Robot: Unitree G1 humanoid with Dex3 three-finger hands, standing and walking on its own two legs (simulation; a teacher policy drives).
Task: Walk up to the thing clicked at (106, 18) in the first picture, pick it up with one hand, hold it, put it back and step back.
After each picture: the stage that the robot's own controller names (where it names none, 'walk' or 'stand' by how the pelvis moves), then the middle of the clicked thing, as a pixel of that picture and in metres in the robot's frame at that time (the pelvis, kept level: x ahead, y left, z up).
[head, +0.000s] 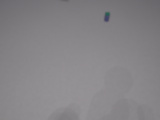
stand; (107, 16) +1.83 -0.36 -0.72
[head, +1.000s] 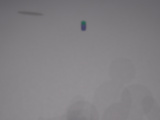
walk; (83, 25) +1.72 +0.06 -0.70
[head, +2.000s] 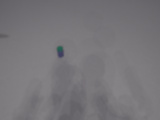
walk; (60, 51) +1.16 +0.27 -0.71
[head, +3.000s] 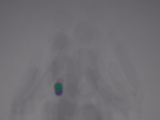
walk; (58, 89) +0.71 +0.20 -0.70
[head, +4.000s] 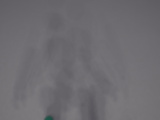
stand; out of the picture +0.40 +0.20 -0.70
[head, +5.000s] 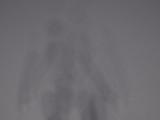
walk; out of the picture +0.38 +0.20 -0.72
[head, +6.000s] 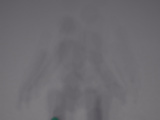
stand; out of the picture +0.42 +0.18 -0.71
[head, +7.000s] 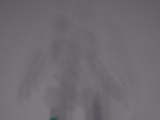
stand; out of the picture +0.40 +0.22 -0.71
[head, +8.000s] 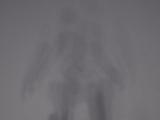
stand; out of the picture +0.32 +0.22 -0.69
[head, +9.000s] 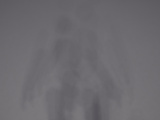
stand; out of the picture +0.33 +0.21 -0.72
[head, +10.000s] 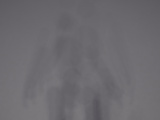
stand; out of the picture +0.31 +0.22 -0.73
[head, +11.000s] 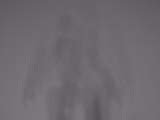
stand; out of the picture +0.30 +0.21 -0.73
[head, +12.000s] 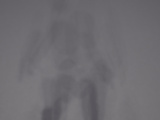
go down; out of the picture +0.32 +0.22 -0.70
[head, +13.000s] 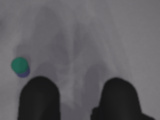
go down; (21, 68) +0.40 +0.24 -0.29
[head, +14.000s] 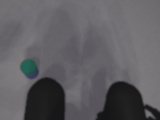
close in; (30, 69) +0.40 +0.23 -0.30
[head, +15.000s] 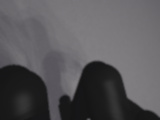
close in; out of the picture +0.39 +0.26 -0.22
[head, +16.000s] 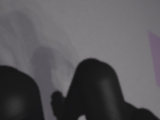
close; out of the picture +0.38 +0.28 -0.22
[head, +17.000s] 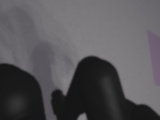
lift; out of the picture +0.37 +0.27 -0.22
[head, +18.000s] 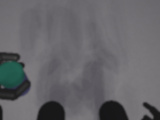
lift; (15, 80) +0.32 +0.20 -0.01
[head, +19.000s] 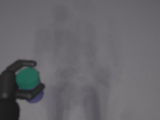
hold; (31, 86) +0.32 +0.17 +0.01
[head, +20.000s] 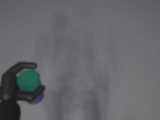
hold; (31, 87) +0.32 +0.17 +0.01
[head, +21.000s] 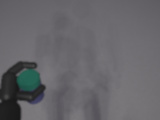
hold; (32, 87) +0.32 +0.17 +0.01
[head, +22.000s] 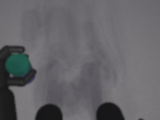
crouch; (22, 70) +0.38 +0.19 -0.06
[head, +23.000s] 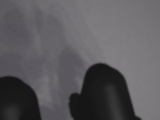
lower; out of the picture +0.43 +0.27 -0.17
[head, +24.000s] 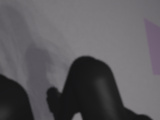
lower; out of the picture +0.41 +0.29 -0.22
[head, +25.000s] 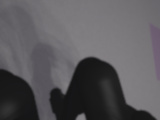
lower; out of the picture +0.39 +0.29 -0.22
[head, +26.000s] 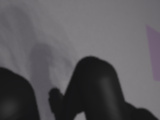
lower; out of the picture +0.39 +0.29 -0.22
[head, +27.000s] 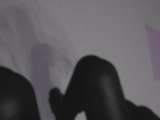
lower; out of the picture +0.39 +0.29 -0.22
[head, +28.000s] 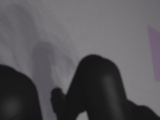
withdraw; out of the picture +0.38 +0.28 -0.22
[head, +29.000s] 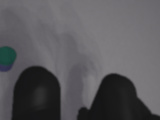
stand; (5, 60) +0.39 +0.24 -0.24
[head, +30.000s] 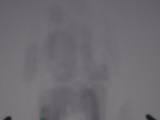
stand; out of the picture +0.35 +0.21 -0.62
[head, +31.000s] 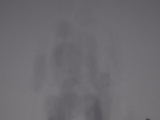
stand; out of the picture +0.34 +0.21 -0.67
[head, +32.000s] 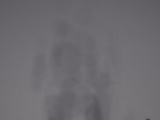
stand; out of the picture +0.34 +0.21 -0.67
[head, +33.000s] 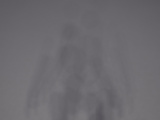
stand; out of the picture +0.36 +0.20 -0.72
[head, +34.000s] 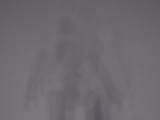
stand; out of the picture +0.33 +0.22 -0.73
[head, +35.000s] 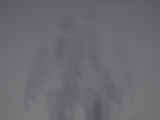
stand; out of the picture +0.32 +0.22 -0.73
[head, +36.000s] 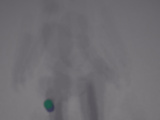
walk; (49, 106) +0.43 +0.23 -0.69
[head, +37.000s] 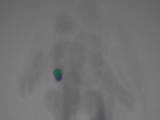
walk; (57, 75) +0.72 +0.22 -0.70
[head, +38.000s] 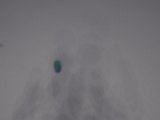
stand; (57, 66) +0.98 +0.22 -0.71
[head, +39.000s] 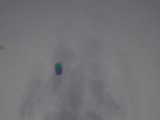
stand; (58, 69) +0.95 +0.21 -0.73
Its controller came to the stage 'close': yes
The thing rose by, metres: 0.71
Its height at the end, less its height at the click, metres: +0.00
